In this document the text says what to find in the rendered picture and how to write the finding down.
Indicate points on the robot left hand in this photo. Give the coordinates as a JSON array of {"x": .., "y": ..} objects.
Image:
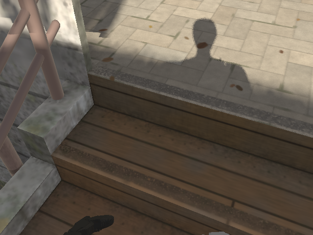
[{"x": 88, "y": 225}]

